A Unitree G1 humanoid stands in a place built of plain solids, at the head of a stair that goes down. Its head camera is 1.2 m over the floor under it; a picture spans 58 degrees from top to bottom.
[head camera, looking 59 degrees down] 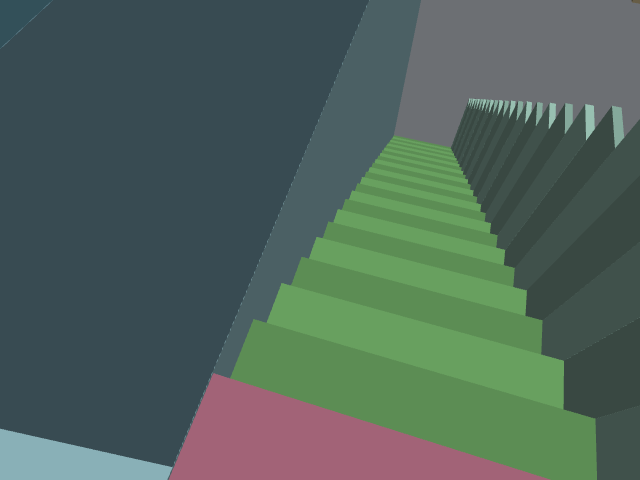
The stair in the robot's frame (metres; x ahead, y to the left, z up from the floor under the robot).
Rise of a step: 0.20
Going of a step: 0.24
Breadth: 1.10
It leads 17 degrees to the right of straight ahead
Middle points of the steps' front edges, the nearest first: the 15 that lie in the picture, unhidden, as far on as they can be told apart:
0.14 -0.23 0.00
0.37 -0.30 -0.20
0.60 -0.37 -0.39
0.83 -0.44 -0.59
1.06 -0.51 -0.79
1.29 -0.58 -0.98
1.52 -0.65 -1.18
1.75 -0.72 -1.38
1.98 -0.78 -1.58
2.21 -0.85 -1.77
2.44 -0.92 -1.97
2.67 -0.99 -2.17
2.90 -1.06 -2.36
3.13 -1.13 -2.56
3.36 -1.20 -2.76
